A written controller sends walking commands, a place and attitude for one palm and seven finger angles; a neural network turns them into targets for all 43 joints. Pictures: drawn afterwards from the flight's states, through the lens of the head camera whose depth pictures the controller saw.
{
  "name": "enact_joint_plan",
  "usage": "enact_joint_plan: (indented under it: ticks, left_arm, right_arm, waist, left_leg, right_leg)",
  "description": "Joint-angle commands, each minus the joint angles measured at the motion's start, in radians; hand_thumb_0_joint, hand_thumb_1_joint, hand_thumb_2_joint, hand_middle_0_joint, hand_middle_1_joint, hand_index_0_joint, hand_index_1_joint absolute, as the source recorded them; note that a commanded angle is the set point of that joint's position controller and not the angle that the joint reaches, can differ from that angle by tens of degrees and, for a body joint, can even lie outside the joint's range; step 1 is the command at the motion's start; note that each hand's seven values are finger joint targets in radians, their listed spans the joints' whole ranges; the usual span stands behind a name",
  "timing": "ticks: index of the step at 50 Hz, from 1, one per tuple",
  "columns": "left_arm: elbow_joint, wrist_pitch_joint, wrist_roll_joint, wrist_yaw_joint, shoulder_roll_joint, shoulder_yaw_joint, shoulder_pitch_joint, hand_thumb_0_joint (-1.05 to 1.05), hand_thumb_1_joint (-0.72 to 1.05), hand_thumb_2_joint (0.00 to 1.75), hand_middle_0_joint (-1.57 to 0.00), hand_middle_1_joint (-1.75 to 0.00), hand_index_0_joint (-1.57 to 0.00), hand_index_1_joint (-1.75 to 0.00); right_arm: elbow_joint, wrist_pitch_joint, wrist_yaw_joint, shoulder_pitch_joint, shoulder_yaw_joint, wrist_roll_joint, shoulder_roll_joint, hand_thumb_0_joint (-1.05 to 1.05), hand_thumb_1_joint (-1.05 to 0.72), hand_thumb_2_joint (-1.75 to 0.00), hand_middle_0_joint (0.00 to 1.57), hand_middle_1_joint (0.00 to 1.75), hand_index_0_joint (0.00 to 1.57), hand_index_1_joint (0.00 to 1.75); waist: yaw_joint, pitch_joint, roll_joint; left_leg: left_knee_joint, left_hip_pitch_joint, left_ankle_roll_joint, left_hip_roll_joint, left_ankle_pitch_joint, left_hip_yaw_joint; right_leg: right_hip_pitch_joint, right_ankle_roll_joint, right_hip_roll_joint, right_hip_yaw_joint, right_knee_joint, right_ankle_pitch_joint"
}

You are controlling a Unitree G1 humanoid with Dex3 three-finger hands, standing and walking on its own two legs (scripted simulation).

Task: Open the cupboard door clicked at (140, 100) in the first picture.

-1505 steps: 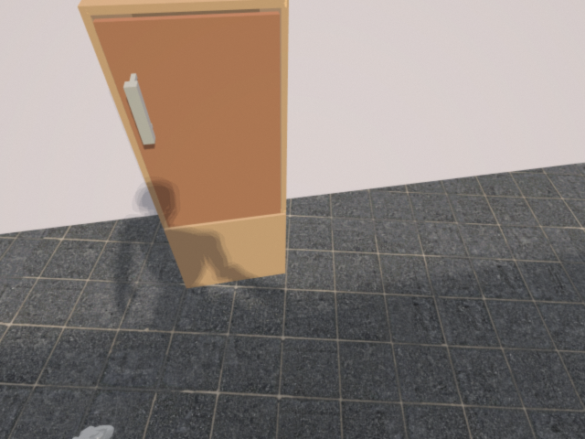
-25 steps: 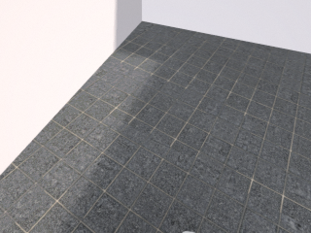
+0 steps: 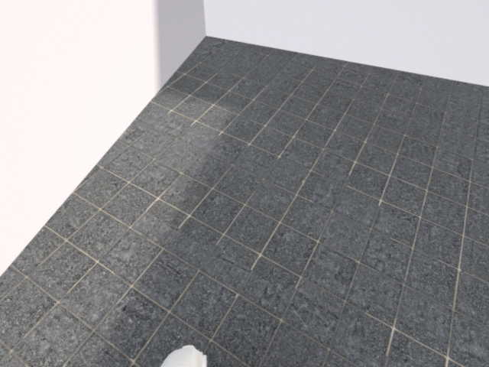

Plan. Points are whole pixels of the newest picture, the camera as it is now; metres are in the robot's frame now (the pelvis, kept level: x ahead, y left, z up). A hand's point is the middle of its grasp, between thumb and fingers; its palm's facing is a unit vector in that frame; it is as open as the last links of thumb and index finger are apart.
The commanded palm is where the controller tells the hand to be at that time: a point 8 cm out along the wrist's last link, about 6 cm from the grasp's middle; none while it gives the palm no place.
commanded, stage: turn to face it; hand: left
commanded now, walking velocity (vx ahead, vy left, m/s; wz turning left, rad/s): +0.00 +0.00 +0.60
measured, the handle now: out of the picture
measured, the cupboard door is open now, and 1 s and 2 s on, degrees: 53 53 53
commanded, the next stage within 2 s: none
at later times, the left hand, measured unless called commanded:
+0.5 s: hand (125, 350) +0.17 +0.22 -0.16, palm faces +0.25 -0.93 -0.26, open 7.4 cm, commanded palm none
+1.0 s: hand out of the picture +0.03 +0.17 -0.19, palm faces +0.57 -0.78 -0.26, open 7.4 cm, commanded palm none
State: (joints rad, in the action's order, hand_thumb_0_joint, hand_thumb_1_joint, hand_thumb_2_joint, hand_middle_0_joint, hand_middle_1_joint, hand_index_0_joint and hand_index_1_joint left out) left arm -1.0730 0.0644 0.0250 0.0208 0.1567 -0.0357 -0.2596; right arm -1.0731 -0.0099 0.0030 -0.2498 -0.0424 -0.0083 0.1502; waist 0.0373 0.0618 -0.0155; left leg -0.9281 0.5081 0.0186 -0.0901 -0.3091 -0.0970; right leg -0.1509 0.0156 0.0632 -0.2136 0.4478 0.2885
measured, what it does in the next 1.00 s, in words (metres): walks ahead, turning left: left foot, then right foot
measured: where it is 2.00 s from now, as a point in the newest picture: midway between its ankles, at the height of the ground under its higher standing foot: outside the picture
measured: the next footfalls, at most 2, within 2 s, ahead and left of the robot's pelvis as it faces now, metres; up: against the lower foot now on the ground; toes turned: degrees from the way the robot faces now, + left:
left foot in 0.12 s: +0.18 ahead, +0.12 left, +0.00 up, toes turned +12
right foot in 0.56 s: +0.17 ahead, -0.15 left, +0.00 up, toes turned +16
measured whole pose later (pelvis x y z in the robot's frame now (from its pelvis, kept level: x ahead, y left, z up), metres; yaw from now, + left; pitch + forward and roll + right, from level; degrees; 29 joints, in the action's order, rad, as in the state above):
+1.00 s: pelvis +0.13 -0.03 -0.02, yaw +35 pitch +1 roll +1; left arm -0.95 -0.06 0.02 0.02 0.27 -0.07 -0.23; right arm -0.89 0.02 0.01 -0.09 -0.06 -0.02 0.24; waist -0.01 0.12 -0.07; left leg -0.64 0.33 -0.01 0.00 -0.32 -0.06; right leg -0.44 -0.08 0.13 -0.07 1.09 0.54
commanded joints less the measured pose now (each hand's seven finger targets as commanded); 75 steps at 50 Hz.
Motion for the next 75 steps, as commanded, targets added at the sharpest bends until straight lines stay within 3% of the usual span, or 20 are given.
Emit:
enact_joint_plan:
  ticks: [1, 4, 5, 6, 8, 13, 25, 28, 33, 38, 42, 43, 45, 50, 58, 59, 61, 62, 66, 75]
  left_arm:
    - [0.044, 0.003, -0.003, 0.006, 0.147, -0.036, -0.047, 0.00, 0.90, 0.90, -0.20, -0.30, -0.20, -0.30]
    - [0.070, -0.015, -0.008, 0.009, 0.166, -0.052, -0.019, 0.00, 0.90, 0.90, -0.20, -0.30, -0.20, -0.30]
    - [0.085, -0.026, -0.012, 0.007, 0.152, -0.054, -0.042, 0.00, 0.90, 0.90, -0.20, -0.30, -0.20, -0.30]
    - [0.118, -0.035, -0.032, 0.001, 0.102, -0.049, -0.074, 0.00, 0.90, 0.90, -0.20, -0.30, -0.20, -0.30]
    - [0.164, -0.051, -0.011, 0.010, 0.101, -0.049, 0.012, 0.00, 0.90, 0.90, -0.20, -0.30, -0.20, -0.30]
    - [0.151, -0.069, -0.003, -0.012, 0.092, -0.057, 0.016, 0.00, 0.90, 0.90, -0.20, -0.30, -0.20, -0.30]
    - [0.240, -0.071, -0.008, -0.004, 0.144, -0.059, -0.012, 0.00, 0.90, 0.90, -0.20, -0.30, -0.20, -0.30]
    - [0.266, -0.058, 0.009, 0.011, 0.312, -0.074, -0.004, 0.00, 0.90, 0.90, -0.20, -0.30, -0.20, -0.30]
    - [0.272, -0.046, 0.000, 0.014, 0.207, -0.050, 0.081, 0.00, 0.90, 0.90, -0.20, -0.30, -0.20, -0.30]
    - [0.227, -0.050, 0.004, 0.012, 0.265, -0.067, -0.042, 0.00, 0.90, 0.90, -0.20, -0.30, -0.20, -0.30]
    - [0.221, -0.049, -0.003, 0.005, 0.290, -0.078, -0.032, 0.00, 0.90, 0.90, -0.20, -0.30, -0.20, -0.30]
    - [0.228, -0.050, -0.011, 0.001, 0.283, -0.076, -0.018, 0.00, 0.90, 0.90, -0.20, -0.30, -0.20, -0.30]
    - [0.305, -0.058, -0.014, -0.008, 0.173, -0.042, 0.064, 0.00, 0.90, 0.90, -0.20, -0.30, -0.20, -0.30]
    - [0.238, -0.092, -0.007, -0.014, 0.169, -0.055, 0.071, 0.00, 0.90, 0.90, -0.20, -0.30, -0.20, -0.30]
    - [0.234, -0.073, -0.009, -0.015, 0.162, -0.058, -0.041, 0.00, 0.90, 0.90, -0.20, -0.30, -0.20, -0.30]
    - [0.231, -0.061, -0.003, -0.009, 0.200, -0.068, -0.089, 0.00, 0.90, 0.90, -0.20, -0.30, -0.20, -0.30]
    - [0.249, -0.054, 0.009, 0.002, 0.338, -0.080, -0.090, 0.00, 0.90, 0.90, -0.20, -0.30, -0.20, -0.30]
    - [0.258, -0.050, 0.005, 0.010, 0.290, -0.075, -0.047, 0.00, 0.90, 0.90, -0.20, -0.30, -0.20, -0.30]
    - [0.289, -0.050, 0.006, 0.015, 0.204, -0.050, 0.088, 0.00, 0.90, 0.90, -0.20, -0.30, -0.20, -0.30]
    - [0.235, -0.057, 0.003, 0.004, 0.266, -0.083, -0.008, 0.00, 0.90, 0.90, -0.20, -0.30, -0.20, -0.30]
  right_arm:
    - [0.072, 0.004, 0.019, -0.003, -0.001, -0.002, 0.022, 0.00, -0.90, -0.90, 0.20, 0.30, 0.20, 0.30]
    - [0.077, 0.003, 0.016, -0.081, -0.018, -0.013, 0.093, 0.00, -0.90, -0.90, 0.20, 0.30, 0.20, 0.30]
    - [0.075, 0.000, 0.013, -0.153, -0.036, -0.021, 0.162, 0.00, -0.90, -0.90, 0.20, 0.30, 0.20, 0.30]
    - [0.086, -0.003, 0.001, -0.204, -0.061, -0.029, 0.277, 0.00, -0.90, -0.90, 0.20, 0.30, 0.20, 0.30]
    - [0.114, 0.007, -0.019, -0.139, -0.065, -0.017, 0.305, 0.00, -0.90, -0.90, 0.20, 0.30, 0.20, 0.30]
    - [0.190, -0.009, -0.024, 0.041, -0.046, -0.021, 0.226, 0.00, -0.90, -0.90, 0.20, 0.30, 0.20, 0.30]
    - [0.255, 0.035, -0.001, 0.118, -0.089, -0.017, 0.260, 0.00, -0.90, -0.90, 0.20, 0.30, 0.20, 0.30]
    - [0.294, 0.032, 0.014, 0.139, -0.075, -0.013, 0.174, 0.00, -0.90, -0.90, 0.20, 0.30, 0.20, 0.30]
    - [0.243, 0.058, 0.030, 0.129, -0.057, -0.008, 0.150, 0.00, -0.90, -0.90, 0.20, 0.30, 0.20, 0.30]
    - [0.254, 0.052, 0.036, 0.223, -0.034, -0.002, 0.127, 0.00, -0.90, -0.90, 0.20, 0.30, 0.20, 0.30]
    - [0.241, 0.040, 0.028, 0.141, -0.040, -0.004, 0.165, 0.00, -0.90, -0.90, 0.20, 0.30, 0.20, 0.30]
    - [0.219, 0.032, 0.026, 0.062, -0.052, -0.011, 0.203, 0.00, -0.90, -0.90, 0.20, 0.30, 0.20, 0.30]
    - [0.193, 0.030, 0.015, -0.086, -0.098, -0.011, 0.386, 0.00, -0.90, -0.90, 0.20, 0.30, 0.20, 0.30]
    - [0.234, 0.026, -0.014, 0.125, -0.069, -0.017, 0.299, 0.00, -0.90, -0.90, 0.20, 0.30, 0.20, 0.30]
    - [0.264, 0.041, -0.004, 0.198, -0.080, -0.015, 0.290, 0.00, -0.90, -0.90, 0.20, 0.30, 0.20, 0.30]
    - [0.275, 0.041, -0.001, 0.205, -0.077, -0.007, 0.257, 0.00, -0.90, -0.90, 0.20, 0.30, 0.20, 0.30]
    - [0.306, 0.042, 0.012, 0.202, -0.070, -0.004, 0.189, 0.00, -0.90, -0.90, 0.20, 0.30, 0.20, 0.30]
    - [0.292, 0.052, 0.012, 0.205, -0.074, -0.008, 0.203, 0.00, -0.90, -0.90, 0.20, 0.30, 0.20, 0.30]
    - [0.240, 0.065, 0.033, 0.156, -0.059, -0.007, 0.157, 0.00, -0.90, -0.90, 0.20, 0.30, 0.20, 0.30]
    - [0.241, 0.042, 0.032, 0.143, -0.042, -0.001, 0.139, 0.00, -0.90, -0.90, 0.20, 0.30, 0.20, 0.30]
  waist:
    - [-0.022, -0.014, -0.117]
    - [0.038, -0.073, -0.045]
    - [0.060, -0.142, 0.125]
    - [0.069, -0.205, 0.420]
    - [0.047, -0.225, 0.273]
    - [-0.031, -0.133, 0.116]
    - [-0.068, -0.145, 0.155]
    - [-0.087, -0.096, -0.258]
    - [-0.026, -0.058, -0.201]
    - [-0.090, -0.078, -0.192]
    - [-0.038, -0.145, -0.188]
    - [0.010, -0.198, -0.119]
    - [0.084, -0.267, 0.311]
    - [-0.022, -0.102, 0.203]
    - [-0.080, -0.091, 0.170]
    - [-0.107, -0.104, 0.064]
    - [-0.122, -0.100, -0.295]
    - [-0.096, -0.081, -0.271]
    - [-0.021, -0.071, -0.192]
    - [-0.054, -0.128, -0.176]
  left_leg:
    - [0.174, -0.053, -0.004, 0.009, 0.044, -0.031]
    - [0.341, -0.255, -0.023, 0.044, 0.171, -0.033]
    - [0.407, -0.406, -0.068, -0.028, 0.390, 0.092]
    - [0.489, -0.535, -0.230, -0.315, 0.761, 0.490]
    - [0.599, -0.415, -0.265, -0.343, 0.351, 0.578]
    - [0.625, -0.222, -0.177, -0.173, 0.230, 0.349]
    - [0.540, -0.085, -0.133, -0.066, 0.098, 0.417]
    - [-0.085, 0.183, 0.015, 0.145, -0.285, 0.128]
    - [-0.210, 0.124, 0.048, 0.059, -0.118, 0.078]
    - [0.108, 0.004, 0.038, 0.087, -0.136, -0.017]
    - [0.369, -0.201, 0.007, 0.123, -0.005, -0.056]
    - [0.475, -0.384, -0.015, 0.091, 0.164, -0.034]
    - [0.491, -0.661, -0.258, -0.348, 0.888, 0.486]
    - [0.558, -0.326, -0.179, -0.163, 0.418, 0.288]
    - [0.469, -0.131, -0.131, -0.084, 0.243, 0.328]
    - [0.365, -0.049, -0.084, -0.020, 0.132, 0.285]
    - [-0.152, 0.116, 0.009, 0.141, -0.331, 0.128]
    - [-0.301, 0.112, 0.004, 0.098, -0.272, 0.178]
    - [-0.265, 0.044, 0.040, 0.056, -0.118, 0.103]
    - [0.349, -0.201, 0.016, 0.084, -0.036, -0.024]
  right_leg:
    - [0.027, 0.081, 0.261, 0.038, -0.078, -0.614]
    - [-0.005, 0.033, 0.255, -0.003, 0.140, -0.548]
    - [-0.114, -0.014, 0.187, -0.029, 0.343, -0.325]
    - [-0.350, -0.085, 0.026, -0.016, 0.634, 0.347]
    - [-0.434, -0.065, 0.005, 0.189, 0.858, 0.344]
    - [-0.389, -0.081, 0.031, 0.218, 0.714, 0.118]
    - [-0.028, -0.065, -0.059, 0.169, 0.086, 0.007]
    - [0.029, 0.144, 0.451, 0.583, -0.211, -0.084]
    - [0.050, 0.083, 0.254, 0.196, -0.047, -0.583]
    - [0.153, 0.072, 0.272, 0.134, 0.027, -0.763]
    - [0.126, 0.030, 0.274, 0.071, 0.182, -0.802]
    - [0.018, -0.007, 0.265, 0.044, 0.319, -0.702]
    - [-0.462, -0.100, 0.063, 0.090, 0.722, 0.367]
    - [-0.393, -0.098, 0.055, 0.208, 0.657, 0.173]
    - [-0.052, -0.083, -0.042, 0.129, 0.144, -0.001]
    - [0.059, -0.071, 0.019, 0.184, -0.009, -0.056]
    - [0.045, 0.122, 0.446, 0.589, -0.188, -0.127]
    - [-0.030, 0.146, 0.417, 0.588, -0.190, -0.098]
    - [-0.040, 0.081, 0.262, 0.217, -0.100, -0.339]
    - [0.053, 0.043, 0.308, 0.074, 0.092, -0.493]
